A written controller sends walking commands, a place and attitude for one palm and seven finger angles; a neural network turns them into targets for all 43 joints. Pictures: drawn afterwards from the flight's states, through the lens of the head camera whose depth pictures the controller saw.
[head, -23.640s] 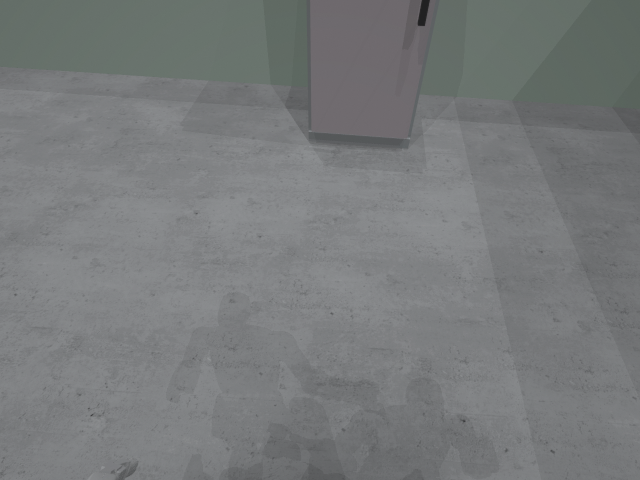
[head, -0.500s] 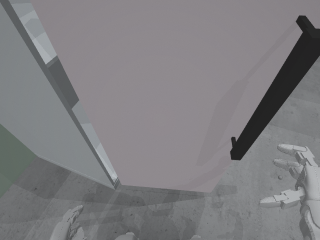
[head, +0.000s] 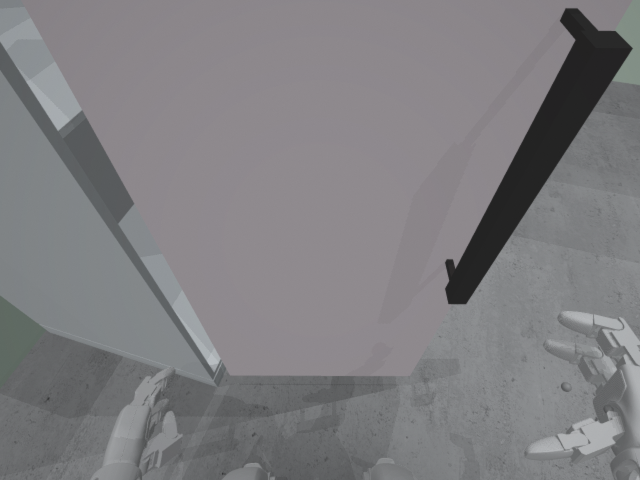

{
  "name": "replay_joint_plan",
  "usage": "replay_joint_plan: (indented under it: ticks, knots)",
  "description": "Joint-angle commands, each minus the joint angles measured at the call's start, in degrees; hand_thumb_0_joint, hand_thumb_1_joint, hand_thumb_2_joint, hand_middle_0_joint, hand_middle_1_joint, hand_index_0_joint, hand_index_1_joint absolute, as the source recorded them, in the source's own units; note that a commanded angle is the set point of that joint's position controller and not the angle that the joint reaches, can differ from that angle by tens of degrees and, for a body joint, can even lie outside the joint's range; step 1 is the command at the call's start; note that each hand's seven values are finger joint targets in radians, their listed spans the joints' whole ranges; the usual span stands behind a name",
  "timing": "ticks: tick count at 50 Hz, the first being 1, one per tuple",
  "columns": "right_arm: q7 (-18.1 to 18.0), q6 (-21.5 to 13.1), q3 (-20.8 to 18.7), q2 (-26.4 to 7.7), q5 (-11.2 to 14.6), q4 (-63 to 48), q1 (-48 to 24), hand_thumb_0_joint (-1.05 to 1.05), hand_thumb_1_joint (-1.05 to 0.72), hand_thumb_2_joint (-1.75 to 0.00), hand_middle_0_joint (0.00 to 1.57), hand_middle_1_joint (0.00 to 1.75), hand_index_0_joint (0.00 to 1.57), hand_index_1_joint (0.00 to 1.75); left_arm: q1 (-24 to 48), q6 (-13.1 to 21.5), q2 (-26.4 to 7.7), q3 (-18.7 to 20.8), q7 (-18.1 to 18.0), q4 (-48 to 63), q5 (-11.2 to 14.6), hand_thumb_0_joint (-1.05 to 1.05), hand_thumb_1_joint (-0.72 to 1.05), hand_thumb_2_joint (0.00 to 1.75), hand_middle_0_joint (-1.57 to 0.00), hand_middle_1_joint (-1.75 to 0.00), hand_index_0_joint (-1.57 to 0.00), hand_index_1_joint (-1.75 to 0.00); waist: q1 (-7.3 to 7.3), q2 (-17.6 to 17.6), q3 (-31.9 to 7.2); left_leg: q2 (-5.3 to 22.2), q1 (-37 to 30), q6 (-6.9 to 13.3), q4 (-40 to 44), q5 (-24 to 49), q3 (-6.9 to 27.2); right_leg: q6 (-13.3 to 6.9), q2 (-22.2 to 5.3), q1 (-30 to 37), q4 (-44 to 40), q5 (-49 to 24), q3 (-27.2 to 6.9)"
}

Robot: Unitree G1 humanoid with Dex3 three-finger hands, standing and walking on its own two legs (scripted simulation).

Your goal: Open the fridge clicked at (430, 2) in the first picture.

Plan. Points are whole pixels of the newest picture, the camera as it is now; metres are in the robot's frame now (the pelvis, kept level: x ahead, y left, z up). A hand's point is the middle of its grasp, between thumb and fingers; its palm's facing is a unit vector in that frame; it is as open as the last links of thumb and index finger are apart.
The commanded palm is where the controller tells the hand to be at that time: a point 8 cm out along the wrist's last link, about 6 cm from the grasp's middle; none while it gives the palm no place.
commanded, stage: draw the hand back to the body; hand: right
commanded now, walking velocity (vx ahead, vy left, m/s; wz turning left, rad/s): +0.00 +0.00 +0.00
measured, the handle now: (498, 197) +0.41 -0.19 +0.14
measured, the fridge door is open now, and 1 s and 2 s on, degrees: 73 73 73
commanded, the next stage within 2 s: step back with the hand held close in 1.52 s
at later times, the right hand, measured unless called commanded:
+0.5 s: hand (614, 377) +0.21 -0.26 +0.11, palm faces +0.22 +0.97 -0.15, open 14.4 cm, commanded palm +0.17 -0.31 +0.14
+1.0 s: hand out of the picture +0.23 -0.28 +0.19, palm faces +0.45 +0.81 -0.37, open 10.1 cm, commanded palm +0.18 -0.32 +0.21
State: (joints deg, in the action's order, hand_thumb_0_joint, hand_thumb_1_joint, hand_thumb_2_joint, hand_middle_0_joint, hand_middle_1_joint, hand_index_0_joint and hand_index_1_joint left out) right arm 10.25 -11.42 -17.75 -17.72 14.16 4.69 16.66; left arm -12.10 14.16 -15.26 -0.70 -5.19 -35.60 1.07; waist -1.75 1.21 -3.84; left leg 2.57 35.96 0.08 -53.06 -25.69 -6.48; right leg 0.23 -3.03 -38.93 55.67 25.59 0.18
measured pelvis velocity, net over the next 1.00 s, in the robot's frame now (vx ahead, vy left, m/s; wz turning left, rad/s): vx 0.03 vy -0.02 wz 0.04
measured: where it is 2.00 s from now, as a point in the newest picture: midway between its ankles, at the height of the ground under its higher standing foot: outside the picture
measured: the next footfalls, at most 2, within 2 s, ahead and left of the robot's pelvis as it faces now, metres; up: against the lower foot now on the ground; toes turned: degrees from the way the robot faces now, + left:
none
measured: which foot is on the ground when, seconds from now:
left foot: down 0.00-1.00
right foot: down 0.00-1.00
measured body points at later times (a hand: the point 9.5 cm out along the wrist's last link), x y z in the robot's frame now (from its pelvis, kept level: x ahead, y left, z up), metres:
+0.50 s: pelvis +0.00 +0.00 +0.02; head +0.01 +0.01 +0.47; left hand +0.17 +0.25 -0.05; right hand +0.20 -0.31 +0.12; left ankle +0.01 +0.12 -0.68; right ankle +0.02 -0.12 -0.68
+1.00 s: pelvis +0.03 -0.02 +0.06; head +0.01 -0.01 +0.51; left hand +0.21 +0.20 -0.02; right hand +0.20 -0.32 +0.21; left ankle +0.01 +0.12 -0.68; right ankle +0.02 -0.12 -0.68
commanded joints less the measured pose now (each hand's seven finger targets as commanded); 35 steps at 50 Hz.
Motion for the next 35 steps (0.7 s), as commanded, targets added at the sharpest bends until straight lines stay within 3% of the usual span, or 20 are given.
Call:
replay_joint_plan:
  ticks: [1,3,6,8,11,13,17,22,23,24,26,30,32,35]
  knots:
    - [7.06,-14.97,-7.69,-10.47,8.95,-14.88,-13.4,0.0,0.55,-0.2,0.25,1.15,0.25,1.15,2.61,6.23,-7.56,3.19,-1.1,4.59,0.52,0.0,0.9,0.9,-0.2,-0.3,-0.2,-0.3,1.02,2.73,-14.32,-3.23,-4.1,1.26,5.1,9.87,5.54,0.07,2.74,5.22,-5.24,-12.15,-2.34]
    - [9.25,-12.88,-9.71,-13.77,7.23,-11.14,-5.8,0.0,0.55,-0.2,0.25,1.15,0.25,1.15,1.97,6.06,-7.99,3.3,-0.59,5.72,0.86,0.0,0.9,0.9,-0.2,-0.3,-0.2,-0.3,-0.55,6.29,-15.86,-3.24,-6.61,1.42,5.22,11.79,5.97,-0.25,2.85,5.87,-6.19,-13.89,-1.73]
    - [10.35,-4.73,-10.24,-13.54,8.3,-13.37,-0.92,0.0,0.55,-0.2,0.25,1.15,0.25,1.15,1.91,4.29,-7.75,3.13,-0.51,8.97,1.97,0.0,0.9,0.9,-0.2,-0.3,-0.2,-0.3,-1.22,4.88,-15.6,-2.72,-10.29,0.61,7.35,13.92,5.72,-0.53,3.02,7.51,-8.75,-14.56,-1.07]
    - [9.11,-1.22,-12.58,-14.16,9.77,-14.78,0.38,0.0,0.55,-0.2,0.25,1.15,0.25,1.15,2.18,3.68,-7.44,2.88,-1.01,10.09,1.99,0.0,0.9,0.9,-0.2,-0.3,-0.2,-0.3,-1.52,1.78,-13.57,-2.94,-11.71,0.36,8.87,13.55,5.51,-0.47,3.04,7.1,-9.63,-14.35,-1.43]
    - [6.81,-0.89,-11.53,-12.03,10.72,-18.77,-0.14,0.0,0.55,-0.2,0.25,1.15,0.25,1.15,1.85,3.94,-7.21,2.57,-1.04,10.65,1.96,0.0,0.9,0.9,-0.2,-0.3,-0.2,-0.3,-0.6,0.18,-9.03,-3.28,-9.53,-0.01,10.71,11.15,5.24,-0.2,2.83,7.23,-10.85,-12.6,-1.58]
    - [5.75,-1.94,-12.24,-12.52,10.66,-18.39,-0.52,0.0,0.55,-0.2,0.25,1.15,0.25,1.15,1.75,4.24,-7.53,2.53,-1.15,9.99,1.74,0.0,0.9,0.9,-0.2,-0.3,-0.2,-0.3,-0.08,-1.69,-6.82,-3.24,-9.57,0.03,12.2,8.87,6.18,-0.19,2.74,6.74,-10.87,-11.29,-1.66]
    - [6.97,-2.52,-9.05,-10.88,10.24,-19.92,-0.84,0.0,0.55,-0.2,0.25,1.15,0.25,1.15,1.64,5.14,-7.87,2.47,-1.2,9.85,2.25,0.0,0.9,0.9,-0.2,-0.3,-0.2,-0.3,0.46,0.32,-6.34,-2.85,-9.44,-0.09,14.1,5.78,6.89,-0.43,2.78,8.62,-12.11,-9.18,-1.35]
    - [7.69,-0.27,-10.53,-13.48,10.01,-22.34,-2.16,0.0,0.37,-0.29,0.24,1.04,0.24,1.04,2.37,5.66,-8.08,2.22,-2.12,9.31,2.61,0.0,0.9,0.9,-0.2,-0.3,-0.2,-0.3,0.01,1.36,-6.14,-2.6,-11.73,0.01,16.52,5.11,7.07,-0.66,2.8,11.47,-14.25,-9.13,-1.57]
    - [-4.47,1.58,-16.28,-24.94,-0.54,-22.5,-4.51,0.0,0.33,-0.31,0.24,1.02,0.24,1.02,4.74,4.1,-7.45,3.19,-2.87,9.72,0.78,0.0,0.9,0.9,-0.2,-0.3,-0.2,-0.3,-2.83,2.81,-5.55,-0.71,-14.72,1.04,21.33,2.76,10.01,-0.1,3.29,12.05,-15.26,-8.31,0.57]
    - [-9.32,2.55,-9.79,-15.32,-2.15,-24.51,-1.37,0.0,0.3,-0.32,0.24,1.0,0.24,1.0,5.75,3.78,-5.75,2.23,-2.77,10.03,-0.01,0.0,0.9,0.9,-0.2,-0.3,-0.2,-0.3,-1.38,3.81,-2.86,-0.08,-14.14,0.74,22.64,3.03,8.21,-0.14,3.75,13.37,-16.14,-9.0,1.05]
    - [-15.2,3.75,-7.06,-13.29,-5.98,-27.92,5.01,0.0,0.22,-0.36,0.24,0.96,0.24,0.96,4.67,2.77,-5.63,2.17,-2.57,9.23,-0.33,0.0,0.9,0.9,-0.2,-0.3,-0.2,-0.3,-1.65,3.29,-2.92,-1.1,-15.5,0.53,22.65,6.26,5.63,-0.7,3.02,17.63,-19.16,-10.56,1.44]
    - [-19.8,4.76,-5.7,-12.92,-9.26,-32.01,6.5,0.0,0.08,-0.43,0.23,0.87,0.23,0.87,5.25,1.64,-5.85,2.5,-1.94,7.99,-0.68,0.0,0.9,0.9,-0.2,-0.3,-0.2,-0.3,-1.15,1.48,-3.49,-1.91,-20.66,0.43,23.47,12.89,3.9,-0.87,2.14,21.69,-24.06,-15.22,1.46]
    - [-20.59,5.24,-5.24,-12.3,-10.02,-31.97,6.39,0.0,0.01,-0.46,0.23,0.83,0.23,0.83,5.59,1.11,-5.76,2.52,-1.67,7.48,-0.74,0.0,0.9,0.9,-0.2,-0.3,-0.2,-0.3,-1.14,3.08,-1.93,-2.11,-22.05,0.41,24.8,13.41,3.7,-0.72,1.85,23.36,-26.29,-16.07,1.62]
    - [-21.07,5.75,-5.05,-11.9,-10.65,-30.99,4.74,0.0,-0.1,-0.51,0.23,0.77,0.23,0.77,6.36,0.31,-5.65,2.6,-1.64,6.77,-0.8,0.0,0.9,0.9,-0.2,-0.3,-0.2,-0.3,-1.08,1.43,0.05,-2.33,-23.76,0.27,27.08,14.08,3.53,-0.8,1.67,25.65,-28.71,-16.97,1.93]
